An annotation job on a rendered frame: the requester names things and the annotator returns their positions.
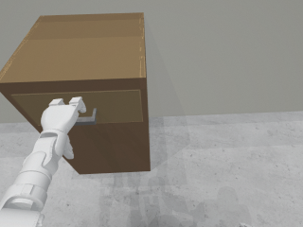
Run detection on drawer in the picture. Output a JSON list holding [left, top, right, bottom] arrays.
[[11, 89, 142, 126]]

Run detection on robot left hand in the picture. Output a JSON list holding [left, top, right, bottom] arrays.
[[41, 96, 86, 160]]

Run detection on cabinet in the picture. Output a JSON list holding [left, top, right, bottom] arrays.
[[0, 12, 151, 175]]

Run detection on left robot upper arm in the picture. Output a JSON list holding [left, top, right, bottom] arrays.
[[0, 208, 45, 227]]

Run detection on handle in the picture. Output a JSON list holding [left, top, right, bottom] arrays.
[[74, 108, 97, 126]]

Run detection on left robot forearm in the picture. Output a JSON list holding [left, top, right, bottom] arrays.
[[0, 129, 67, 212]]

